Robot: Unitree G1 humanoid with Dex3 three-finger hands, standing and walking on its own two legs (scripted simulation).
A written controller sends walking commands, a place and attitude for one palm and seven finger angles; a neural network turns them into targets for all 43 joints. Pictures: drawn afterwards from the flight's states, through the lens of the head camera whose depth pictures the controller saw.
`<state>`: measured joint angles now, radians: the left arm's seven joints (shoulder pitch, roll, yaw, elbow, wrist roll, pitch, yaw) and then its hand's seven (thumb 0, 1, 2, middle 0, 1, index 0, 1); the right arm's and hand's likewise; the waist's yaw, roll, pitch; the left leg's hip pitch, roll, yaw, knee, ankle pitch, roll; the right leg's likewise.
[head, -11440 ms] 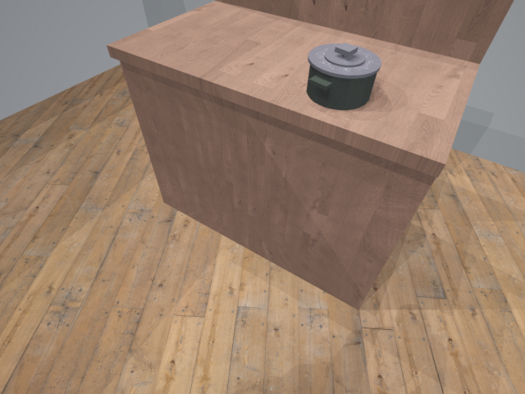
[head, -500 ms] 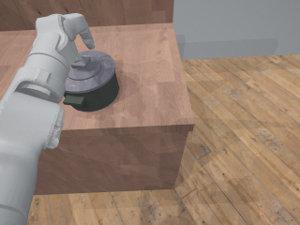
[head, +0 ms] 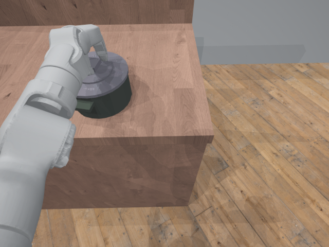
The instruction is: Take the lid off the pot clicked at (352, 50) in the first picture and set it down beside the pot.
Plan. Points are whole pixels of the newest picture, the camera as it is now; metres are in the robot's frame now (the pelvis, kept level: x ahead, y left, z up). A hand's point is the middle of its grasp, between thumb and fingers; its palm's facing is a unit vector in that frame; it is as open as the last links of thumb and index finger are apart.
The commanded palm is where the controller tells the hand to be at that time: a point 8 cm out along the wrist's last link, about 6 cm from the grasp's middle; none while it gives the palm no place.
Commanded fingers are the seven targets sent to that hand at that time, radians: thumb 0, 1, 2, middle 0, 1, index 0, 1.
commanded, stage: lower the open fingers around the knob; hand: left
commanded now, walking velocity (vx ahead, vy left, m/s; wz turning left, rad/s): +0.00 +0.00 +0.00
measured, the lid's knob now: (90, 64) +0.53 +0.16 +0.16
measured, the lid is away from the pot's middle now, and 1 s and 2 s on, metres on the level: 0.00 0.00 0.00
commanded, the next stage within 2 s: close the fingers and squeeze the knob in 1.44 s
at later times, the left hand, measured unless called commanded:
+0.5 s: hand (87, 60) +0.51 +0.15 +0.19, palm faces -0.36 -0.10 -0.93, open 10.0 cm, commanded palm +0.50 +0.16 +0.23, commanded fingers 0.00 -0.38 1.68 -0.87 -0.08 -0.87 -0.08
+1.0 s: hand (84, 62) +0.50 +0.16 +0.19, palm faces -0.36 -0.07 -0.93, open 10.0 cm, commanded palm +0.50 +0.16 +0.23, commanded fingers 0.00 -0.38 1.68 -0.87 -0.08 -0.87 -0.08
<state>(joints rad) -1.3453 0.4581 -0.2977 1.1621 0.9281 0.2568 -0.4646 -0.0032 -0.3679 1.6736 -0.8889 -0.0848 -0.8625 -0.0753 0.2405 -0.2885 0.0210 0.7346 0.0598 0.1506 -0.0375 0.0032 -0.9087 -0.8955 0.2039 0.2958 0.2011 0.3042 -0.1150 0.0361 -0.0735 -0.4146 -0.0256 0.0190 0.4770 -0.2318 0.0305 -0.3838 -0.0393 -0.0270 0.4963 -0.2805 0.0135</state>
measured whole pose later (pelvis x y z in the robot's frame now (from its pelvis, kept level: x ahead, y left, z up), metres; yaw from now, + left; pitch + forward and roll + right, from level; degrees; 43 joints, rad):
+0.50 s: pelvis +0.00 +0.00 +0.00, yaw -1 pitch +10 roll +0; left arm -1.33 0.50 -0.26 1.16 0.92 0.24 -0.46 0.00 -0.37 1.67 -0.91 -0.10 -0.88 -0.08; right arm 0.30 -0.29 0.02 0.74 0.06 0.17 -0.03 0.00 -0.91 -0.90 0.20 0.30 0.20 0.30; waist -0.13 0.04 -0.09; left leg -0.42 -0.02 0.04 0.49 -0.25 0.04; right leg -0.39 -0.04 -0.01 0.50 -0.29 0.02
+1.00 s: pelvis +0.00 +0.01 +0.00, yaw -1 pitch +10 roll +0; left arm -1.34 0.49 -0.29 1.17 0.93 0.25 -0.45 0.00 -0.37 1.67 -0.87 -0.08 -0.88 -0.08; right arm 0.26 -0.28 0.03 0.73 0.07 0.18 -0.04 0.00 -0.91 -0.90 0.20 0.30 0.20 0.30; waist -0.12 0.04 -0.09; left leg -0.44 -0.02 0.03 0.51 -0.25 0.04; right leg -0.41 -0.04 -0.01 0.51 -0.29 0.02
